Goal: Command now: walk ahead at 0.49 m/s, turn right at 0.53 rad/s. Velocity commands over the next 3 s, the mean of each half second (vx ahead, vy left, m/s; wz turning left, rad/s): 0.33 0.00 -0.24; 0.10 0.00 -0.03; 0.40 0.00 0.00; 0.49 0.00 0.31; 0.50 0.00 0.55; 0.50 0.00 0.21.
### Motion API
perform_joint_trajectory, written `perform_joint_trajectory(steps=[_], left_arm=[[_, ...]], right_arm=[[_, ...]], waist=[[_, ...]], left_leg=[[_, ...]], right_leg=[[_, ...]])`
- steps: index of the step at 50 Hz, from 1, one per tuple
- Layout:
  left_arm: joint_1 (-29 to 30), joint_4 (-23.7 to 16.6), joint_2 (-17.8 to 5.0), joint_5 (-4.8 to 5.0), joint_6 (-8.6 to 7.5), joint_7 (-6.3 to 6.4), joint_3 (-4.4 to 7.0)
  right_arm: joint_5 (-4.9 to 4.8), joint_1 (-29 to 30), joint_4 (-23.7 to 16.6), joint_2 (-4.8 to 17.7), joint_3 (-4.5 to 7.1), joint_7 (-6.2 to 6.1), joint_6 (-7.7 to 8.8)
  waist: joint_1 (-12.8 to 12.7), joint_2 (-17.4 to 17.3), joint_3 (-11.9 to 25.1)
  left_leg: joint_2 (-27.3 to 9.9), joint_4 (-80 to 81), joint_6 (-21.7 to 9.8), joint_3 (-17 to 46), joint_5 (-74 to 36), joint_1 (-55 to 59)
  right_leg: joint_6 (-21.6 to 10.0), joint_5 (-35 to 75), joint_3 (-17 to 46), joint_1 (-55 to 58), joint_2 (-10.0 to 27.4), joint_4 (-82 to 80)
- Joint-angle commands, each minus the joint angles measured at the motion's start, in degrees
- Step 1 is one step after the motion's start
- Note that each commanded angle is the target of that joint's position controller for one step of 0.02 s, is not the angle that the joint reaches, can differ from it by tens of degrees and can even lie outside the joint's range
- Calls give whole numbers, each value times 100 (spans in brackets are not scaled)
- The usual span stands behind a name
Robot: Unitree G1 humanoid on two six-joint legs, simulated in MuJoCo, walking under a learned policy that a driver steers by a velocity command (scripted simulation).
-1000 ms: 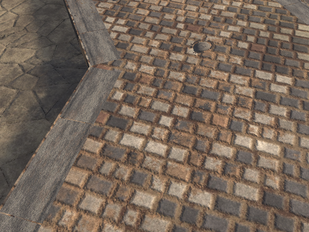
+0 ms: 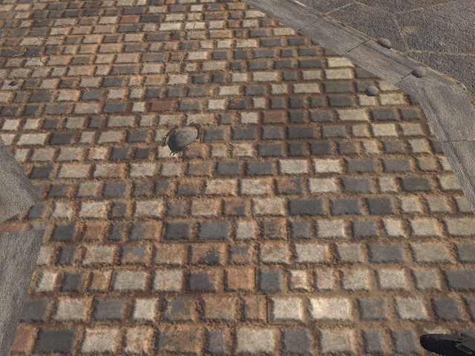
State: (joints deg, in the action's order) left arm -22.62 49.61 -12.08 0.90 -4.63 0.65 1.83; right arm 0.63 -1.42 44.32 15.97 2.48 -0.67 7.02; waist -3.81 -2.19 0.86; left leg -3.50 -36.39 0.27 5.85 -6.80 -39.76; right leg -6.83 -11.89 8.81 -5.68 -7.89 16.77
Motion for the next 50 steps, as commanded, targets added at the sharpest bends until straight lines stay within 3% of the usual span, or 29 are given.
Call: perform_joint_trajectory(steps=[1,4,6,8,9,10,11,12,13,14,15,16,18,21,24,27,29,30,31,32,33,34,36,42,44,45,47,49,50], left_arm=[[-382,-155,-885,40,-9,79,237],[-587,-40,-800,12,47,98,221],[-539,-32,-861,-11,103,120,239],[-361,-90,-942,-34,149,99,253],[-143,-174,-906,-74,163,62,217],[152,-366,-804,-158,132,34,150],[-1058,-80,-170,-79,66,-31,-20],[-1265,51,-683,19,9,-29,50],[-444,-135,-1121,88,23,1,170],[137,-305,-1143,36,40,37,176],[418,-398,-1033,-67,47,52,183],[355,-434,-891,-119,85,46,191],[78,-363,-429,-90,156,42,100],[348,-468,-259,-120,197,84,15],[742,-518,-465,-100,272,89,54],[1123,-621,-599,-124,324,99,101],[1168,-626,-660,-170,297,108,146],[1148,-662,-836,-218,287,136,188],[1127,-698,-1179,-207,327,181,266],[1204,-661,-1039,-152,381,190,241],[1340,-662,-701,-115,397,142,176],[1506,-681,-558,-112,392,103,140],[1561,-665,-627,-141,327,52,150],[1426,-399,-652,-101,251,56,176],[1254,-230,-718,-48,282,51,219],[1162,-180,-853,-3,299,49,276],[832,-77,-985,15,240,34,325],[621,0,-1077,-17,115,27,350],[756,-32,-1072,-30,63,29,351]], right_arm=[[-41,894,-605,240,25,85,130],[-40,1121,-765,268,-3,193,223],[-62,1033,-803,355,13,225,260],[-60,369,-683,568,108,185,282],[3,-455,-515,739,187,150,297],[136,-1640,-339,1028,242,106,290],[140,-2376,-59,1289,342,134,202],[0,-2415,-15,802,260,165,161],[-64,-1782,-164,556,185,144,132],[-40,-1260,-254,387,96,150,100],[-28,-1093,-209,298,33,184,93],[13,-1033,-149,247,-4,200,95],[59,-923,-9,176,-50,228,75],[51,-893,128,543,39,162,-28],[-32,-1084,281,668,64,114,-155],[-58,-1094,389,612,31,106,-229],[-126,-1125,448,491,-19,96,-261],[-83,-1337,506,366,-70,94,-247],[41,-1832,567,311,-86,111,-211],[28,-2161,665,114,-128,97,-221],[7,-1883,649,121,-149,54,-282],[2,-1614,613,209,-128,16,-363],[28,-1592,664,328,-93,-45,-497],[-15,-1576,821,304,-86,-79,-534],[-46,-1674,947,247,-79,-76,-575],[-73,-1610,941,256,-62,-74,-583],[-132,-1387,823,85,-90,-60,-497],[-187,-1228,728,52,-86,-25,-342],[-193,-1281,747,93,-63,3,-276]], waist=[[-140,612,-371],[-239,624,-356],[-152,745,-320],[187,916,39],[622,943,573],[1128,605,1458],[840,-1229,2409],[851,-1033,2381],[863,-464,1328],[711,210,768],[564,420,382],[354,253,336],[139,-122,315],[144,-344,578],[295,-355,704],[345,-343,439],[272,-244,308],[306,-20,337],[612,534,554],[754,1026,678],[629,965,489],[569,844,231],[551,732,17],[503,453,264],[489,471,269],[429,517,80],[290,874,-352],[253,1155,-484],[341,1165,-447]], left_leg=[[233,591,26,-176,-245,84],[282,916,-96,-239,-46,58],[348,1019,-217,-331,379,360],[600,1191,-457,-611,877,1418],[463,1248,-720,-535,465,2605],[-420,868,-1173,314,-797,4437],[-1962,700,-2355,2565,-1811,6854],[-2223,1159,-2316,3397,-1269,6580],[-1952,1315,-1974,2517,-1342,5600],[-1623,1437,-1726,1696,-1987,4660],[-1376,1614,-1628,1270,-2484,3966],[-1130,1790,-1505,932,-2532,3549],[-766,2011,-1433,327,-2856,2923],[-641,1996,-1417,-157,-3345,2627],[-688,2024,-1322,-174,-2391,2655],[-751,1981,-1239,31,-934,2556],[-541,1721,-966,104,160,2474],[-344,1516,-705,80,732,2342],[54,1217,-470,-176,1736,2000],[312,1165,-276,-496,2594,1843],[321,1161,-161,-616,2534,2081],[321,1169,-106,-631,2353,2141],[295,1146,-95,-578,2155,2191],[209,964,-54,-508,1517,2519],[388,853,-100,-694,2590,2465],[476,658,-172,-784,3197,2217],[508,48,-288,-871,3565,1577],[450,-456,-482,-713,3445,1316],[350,-493,-600,-607,3442,1403]], right_leg=[[-439,665,1169,-92,1415,-431],[-458,1297,1313,561,1603,-30],[-443,1946,1382,777,1729,192],[-328,3798,1263,858,1585,833],[-139,4593,1060,625,1288,1769],[81,3644,865,-395,946,3320],[654,-893,401,-2570,-119,5631],[645,-2302,726,-3138,14,6402],[682,-1928,656,-3379,317,6487],[733,-1573,337,-3239,574,6194],[782,-1438,93,-3163,726,5802],[782,-1264,-52,-2841,946,5378],[855,-935,-305,-2226,1012,4425],[940,-251,-547,-1599,980,3087],[928,512,-580,-1243,936,2405],[788,569,-560,-1057,945,1787],[584,1032,-609,-598,904,882],[451,1867,-275,-209,1217,661],[197,2782,87,391,1679,968],[-117,2313,259,444,1861,1001],[-84,1334,237,-53,1694,875],[55,905,139,-390,1484,842],[201,1055,-53,-591,1269,935],[156,2177,-152,-324,1201,1290],[78,616,-180,-355,1099,1191],[-33,-603,-15,-479,1154,1031],[-432,-2505,1042,-601,1743,292],[-839,-2815,2185,-610,2328,-244],[-861,-2593,2245,-685,2417,-278]])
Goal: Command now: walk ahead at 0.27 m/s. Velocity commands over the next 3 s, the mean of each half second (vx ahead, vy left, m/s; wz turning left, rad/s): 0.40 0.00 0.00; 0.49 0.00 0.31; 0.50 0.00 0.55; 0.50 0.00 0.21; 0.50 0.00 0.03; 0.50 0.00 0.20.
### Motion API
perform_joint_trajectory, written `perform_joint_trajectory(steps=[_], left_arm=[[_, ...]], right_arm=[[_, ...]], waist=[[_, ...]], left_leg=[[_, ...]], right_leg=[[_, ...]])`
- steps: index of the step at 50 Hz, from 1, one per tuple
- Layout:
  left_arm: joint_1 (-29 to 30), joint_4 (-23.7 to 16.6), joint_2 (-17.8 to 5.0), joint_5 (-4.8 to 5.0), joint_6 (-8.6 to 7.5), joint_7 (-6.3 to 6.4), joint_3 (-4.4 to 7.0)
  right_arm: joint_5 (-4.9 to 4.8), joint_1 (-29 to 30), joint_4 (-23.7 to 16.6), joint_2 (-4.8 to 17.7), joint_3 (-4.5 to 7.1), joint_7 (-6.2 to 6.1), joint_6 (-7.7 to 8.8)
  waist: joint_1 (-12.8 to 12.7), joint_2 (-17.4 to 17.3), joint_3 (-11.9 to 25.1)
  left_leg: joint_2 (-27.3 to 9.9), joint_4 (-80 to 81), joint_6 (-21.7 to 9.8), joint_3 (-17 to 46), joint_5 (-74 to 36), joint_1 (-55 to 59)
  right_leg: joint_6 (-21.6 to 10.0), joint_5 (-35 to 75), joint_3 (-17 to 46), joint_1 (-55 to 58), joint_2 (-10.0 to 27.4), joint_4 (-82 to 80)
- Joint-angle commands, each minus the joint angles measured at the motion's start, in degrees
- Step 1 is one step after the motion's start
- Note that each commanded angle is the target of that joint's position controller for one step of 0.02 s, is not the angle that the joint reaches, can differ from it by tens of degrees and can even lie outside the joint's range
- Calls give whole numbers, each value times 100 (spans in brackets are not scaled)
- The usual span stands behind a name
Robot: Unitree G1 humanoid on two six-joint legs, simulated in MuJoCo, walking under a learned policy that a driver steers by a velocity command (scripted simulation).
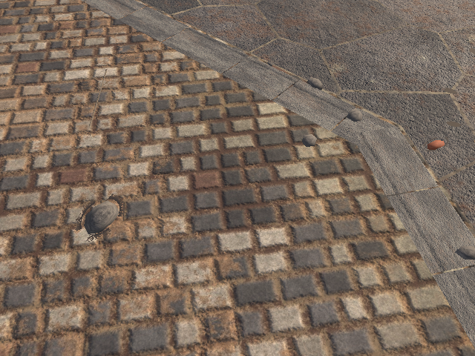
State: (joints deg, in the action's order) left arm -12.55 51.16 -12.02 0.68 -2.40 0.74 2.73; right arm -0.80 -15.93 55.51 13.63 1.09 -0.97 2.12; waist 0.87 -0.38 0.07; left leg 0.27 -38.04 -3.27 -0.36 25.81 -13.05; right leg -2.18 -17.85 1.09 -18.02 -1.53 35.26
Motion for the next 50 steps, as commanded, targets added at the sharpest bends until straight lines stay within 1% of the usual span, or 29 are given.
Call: perform_joint_trajectory(steps=[1,2,3,4,5,6,7,9,11,13,16,20,22,24,25,26,27,28,29,30,31,32,33,34,37,40,43,47,50], left_arm=[[7,-258,-1039,9,-187,13,252],[425,-371,-985,59,-171,0,234],[877,-505,-866,87,-139,-12,203],[1260,-668,-509,95,-145,-16,112],[1351,-889,-379,142,-259,-21,74],[1333,-824,-739,143,-337,-13,158],[995,-680,-765,148,-379,-51,181],[756,-507,-676,96,-387,-104,171],[922,-517,-535,54,-367,-166,155],[1237,-614,-352,51,-335,-214,90],[1893,-837,-201,69,-325,-259,-15],[2288,-1023,-432,121,-320,-324,-18],[2219,-1054,-607,108,-347,-353,31],[1482,-875,-899,78,-352,-322,181],[483,-565,-1128,97,-333,-273,318],[-692,-297,-1496,35,-305,-198,431],[-1147,-133,-1837,-43,-286,-237,462],[-970,-121,-1265,-7,-293,-245,318],[-371,-196,-1036,18,-325,-227,239],[132,-273,-871,2,-366,-231,182],[413,-276,-695,-49,-415,-262,138],[552,-227,-583,-112,-457,-278,107],[568,-158,-528,-126,-474,-290,106],[496,-76,-541,-121,-498,-280,112],[303,96,-791,-158,-536,-178,170],[90,176,-901,-175,-514,-71,184],[-73,199,-1006,-141,-474,-5,182],[-608,354,-1140,-71,-332,27,213],[-648,347,-1282,-7,-190,26,265]], right_arm=[[-47,5,-298,326,87,66,272],[-43,-305,-153,290,94,93,314],[-9,-719,57,333,126,103,326],[20,-1353,271,671,226,81,328],[11,-1573,313,1362,395,102,348],[108,-1468,237,1120,334,96,373],[120,-1367,186,787,250,92,412],[32,-1153,86,711,217,136,415],[60,-1184,96,499,142,138,334],[91,-1259,106,492,124,101,261],[101,-1324,90,693,148,33,242],[6,-1481,199,834,217,20,277],[-18,-1397,209,880,259,20,259],[1,-1249,170,983,308,17,212],[36,-1146,114,939,294,14,177],[130,-1076,-52,808,231,15,178],[74,-1869,-87,-130,-18,84,291],[-101,-1461,-30,409,115,112,433],[-257,-835,-267,745,229,111,495],[-250,-545,-326,752,242,60,494],[-164,-468,-323,668,288,7,437],[-123,-678,-270,524,310,-13,332],[-128,-817,-235,369,309,-16,239],[-134,-854,-234,274,314,-23,164],[-85,-341,-489,375,381,-51,59],[-53,103,-647,397,407,25,105],[-26,703,-849,309,348,144,147],[-31,1509,-1284,190,243,306,152],[-53,1689,-1591,278,252,431,134]], waist=[[27,948,-280],[282,858,-224],[531,636,-231],[759,-169,-244],[686,-1513,-469],[680,-1210,-687],[456,-796,-641],[277,-486,-498],[259,-481,-407],[310,-507,-454],[441,-534,-663],[414,-675,-881],[222,-676,-772],[-259,-802,-147],[-736,-758,434],[-1135,-224,1256],[-683,1485,2355],[-865,1100,1998],[-710,888,907],[-477,362,467],[-270,217,190],[-34,387,147],[59,487,91],[105,486,-11],[103,384,-328],[2,259,-372],[-203,187,-455],[-535,90,-672],[-470,234,-624]], left_leg=[[-101,-74,-370,62,88,-900],[-122,599,-493,33,-224,-142],[-179,1231,-555,188,-521,769],[-831,1933,-717,1237,56,1407],[-1894,2724,-1161,3067,133,1912],[-2219,2767,-1354,3496,-520,2089],[-2099,2591,-1224,3097,-1135,2347],[-1871,2594,-946,2319,-2179,2507],[-1520,2703,-728,1542,-3057,2247],[-1270,2823,-666,1051,-3386,1939],[-1070,3071,-609,657,-3137,1226],[-1367,3152,-644,646,-3031,1338],[-1503,2828,-550,574,-3873,1670],[-1430,1812,-404,374,-5889,1763],[-1202,727,-262,208,-6303,1360],[-907,-1041,-99,82,-4693,-26],[207,-3159,237,202,-17,-2002],[68,-3949,103,947,559,-2603],[-220,-4060,0,789,104,-2984],[-535,-3813,-25,663,-456,-2690],[-703,-3506,-11,616,-762,-2388],[-856,-3303,-18,691,-950,-1974],[-887,-3168,-13,693,-978,-1757],[-907,-3066,3,675,-981,-1726],[-929,-2608,101,815,-1617,-2371],[-831,-1809,151,873,-2544,-2823],[-767,-894,161,462,-3142,-2732],[-723,-165,68,108,-2901,-3089],[-542,107,-116,-223,-2069,-2946]], right_leg=[[-1224,-1740,2796,352,1720,-2112],[-988,-1505,2274,-102,1465,-2032],[-662,-1140,1542,-774,1008,-1651],[-220,-701,519,-1542,354,-328],[60,-515,-281,-2521,-199,920],[64,-1160,72,-3186,51,1755],[-19,-869,256,-3421,256,2243],[-95,-162,174,-3553,521,2437],[-53,432,-38,-3149,604,2126],[51,910,-255,-2849,528,1590],[116,1665,-455,-2075,347,427],[-11,1825,-371,-1686,315,-252],[-187,1593,-360,-1425,258,-466],[-413,1377,-559,-225,-41,-507],[-597,1456,-556,1070,-92,-543],[-946,1326,620,2972,927,-382],[-1911,-172,3576,4684,2434,-1205],[-1736,-846,4151,4177,2382,-1899],[-1422,-600,3190,3180,2231,-2054],[-1239,43,2408,2210,2039,-2229],[-1102,555,1809,1482,1814,-2401],[-985,738,1321,1024,1625,-2570],[-959,775,1050,732,1542,-2722],[-979,874,802,515,1517,-2852],[-1023,1098,339,451,1561,-3103],[-929,1543,-102,847,1521,-3086],[-787,1796,-591,1069,1456,-3087],[-743,2083,-870,1970,1699,-2809],[-620,3115,-1067,2484,1867,-2258]])
Over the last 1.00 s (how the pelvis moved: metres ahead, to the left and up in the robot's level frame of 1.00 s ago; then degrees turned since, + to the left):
0.33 0.00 -0.02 -5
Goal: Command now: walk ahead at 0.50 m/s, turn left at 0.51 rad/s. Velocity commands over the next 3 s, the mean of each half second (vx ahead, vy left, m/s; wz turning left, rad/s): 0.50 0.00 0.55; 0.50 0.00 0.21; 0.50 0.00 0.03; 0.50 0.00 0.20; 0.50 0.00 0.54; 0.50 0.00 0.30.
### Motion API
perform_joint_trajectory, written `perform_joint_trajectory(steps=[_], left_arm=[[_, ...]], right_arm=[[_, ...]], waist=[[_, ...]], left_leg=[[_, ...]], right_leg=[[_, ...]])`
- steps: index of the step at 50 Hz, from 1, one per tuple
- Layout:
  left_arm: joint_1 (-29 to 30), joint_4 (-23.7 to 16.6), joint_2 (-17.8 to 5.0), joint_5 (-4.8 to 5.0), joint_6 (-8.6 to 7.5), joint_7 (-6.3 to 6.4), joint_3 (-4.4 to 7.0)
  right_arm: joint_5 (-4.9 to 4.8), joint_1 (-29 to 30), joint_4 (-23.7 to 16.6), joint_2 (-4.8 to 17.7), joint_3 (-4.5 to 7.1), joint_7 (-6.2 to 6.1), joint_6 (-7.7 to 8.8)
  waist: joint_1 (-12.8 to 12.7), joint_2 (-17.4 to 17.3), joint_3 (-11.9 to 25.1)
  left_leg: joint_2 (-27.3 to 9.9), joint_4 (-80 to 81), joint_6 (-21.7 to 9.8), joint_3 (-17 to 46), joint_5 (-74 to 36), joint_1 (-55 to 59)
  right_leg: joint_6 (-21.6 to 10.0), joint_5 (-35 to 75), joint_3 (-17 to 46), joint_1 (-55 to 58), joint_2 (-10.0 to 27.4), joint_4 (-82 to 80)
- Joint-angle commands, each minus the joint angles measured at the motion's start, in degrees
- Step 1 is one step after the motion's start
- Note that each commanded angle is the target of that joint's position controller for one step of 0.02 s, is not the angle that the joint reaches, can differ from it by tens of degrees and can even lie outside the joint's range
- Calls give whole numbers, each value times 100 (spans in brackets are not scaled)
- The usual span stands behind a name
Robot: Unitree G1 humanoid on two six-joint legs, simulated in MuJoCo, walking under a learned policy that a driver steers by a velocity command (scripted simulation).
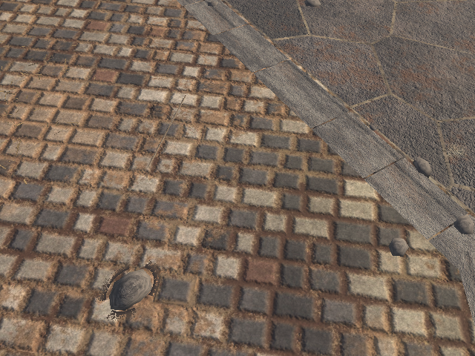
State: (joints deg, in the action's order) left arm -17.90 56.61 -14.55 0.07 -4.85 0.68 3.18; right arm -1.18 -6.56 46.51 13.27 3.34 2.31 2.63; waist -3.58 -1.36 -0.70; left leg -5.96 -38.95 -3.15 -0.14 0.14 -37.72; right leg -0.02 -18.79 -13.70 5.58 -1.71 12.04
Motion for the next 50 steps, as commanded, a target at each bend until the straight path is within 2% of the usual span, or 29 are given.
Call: perform_joint_trajectory(steps=[1,2,3,4,5,6,7,8,9,10,11,13,16,19,23,27,28,29,30,31,32,33,34,35,36,38,42,46,50], left_arm=[[-15,-251,-1116,63,91,44,244],[67,-299,-1204,70,131,66,271],[176,-346,-1245,71,184,90,280],[203,-411,-1180,70,192,106,243],[-6,-639,-729,-74,105,80,103],[-159,-873,-296,-36,-164,-24,-68],[576,-1019,-834,183,-363,-107,71],[843,-1124,-845,269,-452,-130,68],[845,-1061,-777,165,-463,-83,70],[785,-1005,-860,64,-399,-47,140],[674,-1012,-858,38,-304,-60,166],[641,-1081,-716,-49,-167,-55,167],[1287,-1338,-595,-104,-110,-15,132],[1888,-1526,-468,-59,-157,-61,72],[2359,-1774,-596,29,-230,-147,80],[1977,-1709,-818,9,-352,-239,148],[1543,-1586,-904,-20,-379,-224,207],[879,-1453,-1094,-93,-403,-199,284],[-21,-1370,-1439,-134,-388,-181,368],[-520,-1048,-1669,-80,-303,-249,458],[-424,-1116,-1120,93,-292,-273,322],[-34,-1197,-844,94,-253,-250,238],[294,-1263,-786,12,-215,-245,186],[467,-1253,-692,-36,-196,-241,148],[522,-1239,-617,-82,-203,-230,107],[422,-1146,-610,-27,-225,-222,96],[156,-987,-932,43,-194,-152,170],[-174,-832,-985,107,-107,-126,149],[-552,-642,-1046,131,3,-121,138]], right_arm=[[-19,635,-747,410,69,129,72],[-20,328,-742,548,141,139,54],[-38,-382,-608,769,272,136,46],[-50,-1372,-363,1173,490,57,30],[-43,-1982,-242,1823,674,-86,-21],[3,-1790,-437,1973,622,-57,61],[69,-1838,-433,1442,472,-31,109],[62,-1564,-443,1175,402,-46,151],[43,-1108,-542,1024,353,-45,169],[63,-770,-646,822,284,-54,176],[112,-637,-727,767,250,-70,179],[64,-700,-735,901,279,-116,211],[32,-989,-687,1104,334,-241,209],[11,-1194,-647,1105,339,-299,162],[-27,-1482,-529,1118,350,-309,125],[25,-1511,-459,1032,328,-375,54],[33,-1443,-482,977,301,-369,35],[72,-1383,-547,794,221,-340,38],[171,-1643,-630,571,123,-341,59],[-52,-2515,-591,306,44,-321,129],[-128,-2215,-488,856,119,-331,151],[-101,-1456,-630,1084,171,-323,155],[-4,-1036,-736,1034,158,-328,163],[80,-852,-808,950,165,-312,185],[81,-918,-819,859,166,-286,186],[53,-1027,-794,660,128,-265,165],[102,-378,-1038,482,34,-262,175],[56,315,-1192,374,-23,-181,223],[-9,913,-1415,423,-24,-65,260]], waist=[[103,459,-382],[313,615,-106],[734,650,297],[1214,458,823],[1163,-682,1375],[760,-1305,2193],[1090,-618,1944],[971,-450,1234],[670,125,802],[460,125,550],[299,16,480],[209,24,395],[358,-41,154],[589,-292,63],[762,-435,-7],[570,-646,74],[338,-663,255],[28,-530,819],[-170,274,1686],[142,2236,2097],[-45,1417,1532],[-138,792,760],[-22,346,361],[114,306,134],[260,482,145],[334,674,200],[197,508,72],[-49,537,-56],[-213,565,-249]], left_leg=[[264,230,-230,-439,793,-94],[504,203,-345,-637,1068,461],[791,379,-511,-776,1064,1409],[933,717,-755,-560,740,2997],[-386,893,-1330,1660,939,4877],[-1482,2005,-2326,4873,1552,6063],[-1307,2255,-1948,4403,1528,6013],[-1084,2201,-1678,3408,1115,5288],[-802,2237,-1466,2707,566,4355],[-590,2334,-1330,2220,9,3663],[-485,2474,-1310,2074,-219,3235],[-373,2621,-1378,1822,-709,2821],[-172,2713,-1286,1509,-784,2591],[89,2628,-1005,1333,-150,2443],[-80,2359,-869,1755,355,2688],[-411,1738,-755,2123,-161,3413],[-240,1321,-659,2039,-840,3449],[77,377,-497,1802,-1129,3194],[600,-1319,-233,1338,160,2083],[1247,-2987,120,962,3259,121],[907,-3599,101,1300,3195,-566],[690,-3637,80,1131,2652,-752],[458,-3419,77,900,2236,-560],[264,-3058,74,806,1959,-397],[106,-2809,69,742,1798,-104],[24,-2422,120,559,1731,57],[-85,-1222,285,354,907,-224],[104,72,305,123,-185,160],[264,668,218,43,-141,220]], right_leg=[[-764,4230,305,163,1888,423],[-691,5330,209,167,1871,988],[-579,6039,75,-7,1753,1986],[-354,5560,-14,-803,1505,3375],[-51,2402,-40,-2826,964,5457],[113,-1435,1226,-4528,-155,6923],[-57,-1127,1962,-5166,200,7089],[-203,-627,1874,-5318,459,6737],[-215,-225,1846,-4973,719,6176],[-180,-17,1828,-4561,877,5700],[-133,122,1855,-4225,943,5506],[65,332,1754,-4071,898,5058],[302,1218,1666,-4277,727,3904],[301,2252,1631,-3937,446,2557],[209,2488,1725,-3623,254,1793],[-82,1791,1683,-3272,271,1499],[-232,1717,1514,-2683,157,1282],[-490,1807,1715,-1561,448,1400],[-974,1805,2939,171,1430,1650],[-1778,308,5577,1562,2410,811],[-1610,-991,5834,1286,2348,485],[-1371,-853,4927,502,2150,407],[-1274,-163,4283,-281,1928,298],[-1265,441,3864,-792,1727,173],[-1222,870,3524,-1072,1551,67],[-1280,1442,3094,-1228,1406,-99],[-1341,2218,2537,-1191,1409,-359],[-1113,2341,1968,-1172,1171,-347],[-1063,2304,2039,-714,1436,-142]])
Over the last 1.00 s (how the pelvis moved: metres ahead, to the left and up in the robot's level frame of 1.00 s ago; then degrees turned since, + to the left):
0.44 -0.01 0.01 12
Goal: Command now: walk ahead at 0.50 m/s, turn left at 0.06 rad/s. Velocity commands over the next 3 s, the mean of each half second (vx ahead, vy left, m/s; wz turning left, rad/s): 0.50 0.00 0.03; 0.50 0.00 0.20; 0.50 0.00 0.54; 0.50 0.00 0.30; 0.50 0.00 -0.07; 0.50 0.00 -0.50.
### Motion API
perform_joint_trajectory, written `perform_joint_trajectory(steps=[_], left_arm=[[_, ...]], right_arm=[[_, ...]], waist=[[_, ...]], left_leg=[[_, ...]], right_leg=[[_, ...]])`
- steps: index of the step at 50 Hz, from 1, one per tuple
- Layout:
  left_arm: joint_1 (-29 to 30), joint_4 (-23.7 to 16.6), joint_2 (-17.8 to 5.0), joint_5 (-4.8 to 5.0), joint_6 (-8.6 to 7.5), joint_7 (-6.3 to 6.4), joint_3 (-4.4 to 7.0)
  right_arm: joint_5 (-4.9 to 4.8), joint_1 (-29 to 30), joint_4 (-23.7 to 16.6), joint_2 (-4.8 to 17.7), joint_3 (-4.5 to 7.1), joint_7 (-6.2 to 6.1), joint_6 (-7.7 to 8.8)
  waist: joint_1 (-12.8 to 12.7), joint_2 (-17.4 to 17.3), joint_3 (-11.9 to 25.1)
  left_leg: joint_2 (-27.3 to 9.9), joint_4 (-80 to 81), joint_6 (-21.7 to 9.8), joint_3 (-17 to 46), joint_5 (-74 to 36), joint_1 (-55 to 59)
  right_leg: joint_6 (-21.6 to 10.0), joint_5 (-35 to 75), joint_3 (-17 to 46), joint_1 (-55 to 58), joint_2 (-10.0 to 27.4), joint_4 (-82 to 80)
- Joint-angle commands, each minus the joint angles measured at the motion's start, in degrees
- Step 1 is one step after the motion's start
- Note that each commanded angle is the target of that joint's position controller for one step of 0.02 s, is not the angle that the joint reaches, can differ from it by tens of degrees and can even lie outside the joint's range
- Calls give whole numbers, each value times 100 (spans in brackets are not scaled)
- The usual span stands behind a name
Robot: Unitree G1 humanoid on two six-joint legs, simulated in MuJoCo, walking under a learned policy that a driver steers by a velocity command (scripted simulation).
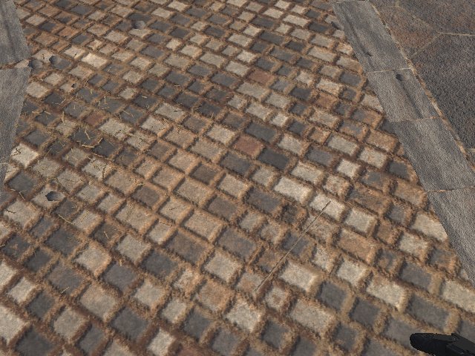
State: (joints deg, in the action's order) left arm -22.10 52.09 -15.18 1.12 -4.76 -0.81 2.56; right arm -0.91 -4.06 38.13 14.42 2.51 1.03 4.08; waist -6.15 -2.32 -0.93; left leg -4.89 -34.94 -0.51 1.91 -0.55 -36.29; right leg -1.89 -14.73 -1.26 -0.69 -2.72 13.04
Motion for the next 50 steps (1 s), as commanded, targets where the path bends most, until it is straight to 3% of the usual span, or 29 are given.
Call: perform_joint_trajectory(steps=[1,3,4,5,6,7,8,9,10,11,13,16,18,22,27,30,31,32,33,34,35,36,37,38,40,42,45,50], left_arm=[[-157,-157,-1021,30,29,39,210],[-91,-129,-1133,36,92,70,244],[28,-145,-1190,47,117,85,256],[69,-174,-1110,32,131,96,223],[158,-350,-881,-95,104,110,116],[-534,-445,-157,-107,-23,68,-107],[-289,-356,-706,2,-131,26,16],[247,-547,-986,121,-187,-1,106],[567,-609,-923,98,-196,14,94],[705,-629,-867,1,-171,28,114],[482,-571,-682,-27,-38,31,115],[680,-638,-509,-79,95,63,91],[1091,-761,-478,-113,94,59,80],[1868,-948,-360,-88,22,-16,24],[2600,-1259,-428,-22,-44,-151,7],[2397,-1274,-591,-28,-92,-210,58],[1979,-1166,-704,-42,-104,-198,125],[1137,-898,-952,-63,-103,-152,264],[78,-693,-1381,-119,-91,-92,392],[-223,-591,-1793,-131,-48,-93,483],[-256,-622,-1203,-55,-37,-88,341],[130,-678,-974,-70,-49,-61,264],[529,-734,-830,-107,-58,-51,219],[822,-744,-647,-136,-81,-61,175],[1031,-707,-498,-206,-159,-72,149],[1040,-604,-598,-200,-229,-60,192],[931,-462,-717,-215,-236,17,244],[759,-341,-859,-173,-157,121,267]], right_arm=[[-39,732,-627,346,68,94,131],[-27,552,-623,492,122,128,157],[0,116,-509,622,194,116,163],[32,-707,-253,876,327,73,153],[108,-1804,-43,1281,453,0,129],[133,-2096,61,1734,533,11,92],[69,-2193,73,1180,399,16,69],[54,-1773,48,1000,313,8,77],[70,-1395,9,892,268,13,77],[104,-1115,4,758,229,43,86],[129,-890,30,638,203,71,149],[89,-976,203,796,251,50,237],[89,-1140,326,875,273,-2,222],[44,-1454,543,1003,287,-70,168],[-13,-1920,887,1103,312,-102,51],[-28,-1868,985,1191,346,-145,-38],[-33,-1747,979,1224,347,-157,-70],[-9,-1727,967,1114,299,-171,-98],[106,-1756,817,868,179,-194,-90],[76,-2499,755,141,-32,-132,41],[-56,-2196,874,723,91,-108,148],[-198,-1668,722,1016,187,-92,199],[-176,-1377,662,974,181,-121,194],[-94,-1218,643,916,206,-148,151],[-84,-1469,731,725,223,-154,-11],[-87,-1478,725,543,205,-161,-129],[-50,-1132,596,511,218,-162,-174],[-16,-278,325,338,143,5,-116]], waist=[[73,688,-255],[286,772,-145],[582,791,113],[970,688,644],[1400,195,1494],[1065,-1367,2220],[1269,-1003,2240],[1206,-702,1315],[1041,-274,845],[869,-91,494],[552,-245,384],[468,-164,170],[565,-65,37],[836,-63,-129],[1059,-105,-300],[851,-251,-147],[583,-281,98],[215,-182,642],[-146,389,1515],[199,1929,2169],[-90,1391,2108],[-56,1083,1234],[131,688,815],[286,618,450],[563,808,304],[659,698,141],[614,569,-34],[315,482,-279]], left_leg=[[185,379,-113,-162,117,79],[303,605,-277,-225,489,493],[460,787,-398,-367,481,1186],[525,862,-577,-422,333,2402],[-421,586,-956,579,16,4182],[-1752,1068,-1862,3194,975,6046],[-1755,1548,-1832,3857,1695,5961],[-1540,1678,-1588,3019,1541,5214],[-1278,1809,-1454,2348,1029,4395],[-1066,2002,-1393,1911,539,3703],[-843,2366,-1362,1459,202,2986],[-788,2677,-1446,1001,-117,2622],[-736,2776,-1402,779,-161,2685],[-542,2805,-1161,314,-56,2773],[-867,2478,-1081,377,-29,3559],[-1012,2012,-926,428,-837,3968],[-887,1525,-824,291,-1718,3952],[-586,557,-673,57,-2258,3678],[-241,-1167,-449,-229,-977,2570],[822,-3162,-53,-200,2798,130],[651,-3900,-103,630,3417,-543],[384,-3999,-183,608,2953,-897],[78,-3734,-187,450,2416,-699],[-83,-3396,-158,413,2078,-494],[-256,-3119,-137,475,1689,106],[-283,-2942,-79,503,1448,56],[-250,-2321,4,600,671,-379],[-163,-807,-43,61,-455,-225]], right_leg=[[-842,2018,828,84,1631,-146],[-734,2729,812,317,1722,214],[-642,3604,659,291,1621,713],[-503,4121,433,1,1358,1648],[-296,2880,201,-1143,1066,3299],[60,-975,97,-3443,68,5334],[11,-1800,790,-4121,243,6041],[-41,-1362,705,-4471,521,6144],[-29,-855,551,-4309,768,5898],[20,-558,504,-4097,906,5559],[91,-228,541,-3515,1069,5197],[235,231,477,-3615,1109,4634],[292,865,479,-3842,1122,3995],[266,1966,307,-3602,915,2620],[107,1717,259,-3668,741,1854],[-120,1089,142,-3210,587,1591],[-233,1031,-35,-2550,411,1436],[-402,1153,-121,-1336,313,1409],[-777,1510,927,414,1272,1642],[-1715,381,3620,2361,2547,1057],[-1637,-461,4116,2278,2545,585],[-1334,-367,3201,1555,2383,472],[-1144,50,2508,763,2166,331],[-1046,444,2021,97,1963,127],[-940,847,1394,-582,1765,-244],[-985,1321,924,-815,1772,-484],[-933,1822,321,-673,1719,-613],[-715,1964,-524,-425,1585,-712]])
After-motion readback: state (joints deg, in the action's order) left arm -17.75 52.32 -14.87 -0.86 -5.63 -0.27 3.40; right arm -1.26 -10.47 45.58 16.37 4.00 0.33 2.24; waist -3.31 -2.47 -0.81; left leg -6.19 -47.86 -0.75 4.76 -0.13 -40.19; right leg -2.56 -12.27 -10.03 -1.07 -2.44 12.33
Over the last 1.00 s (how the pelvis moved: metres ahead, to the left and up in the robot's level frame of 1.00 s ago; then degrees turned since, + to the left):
0.56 0.10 0.01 22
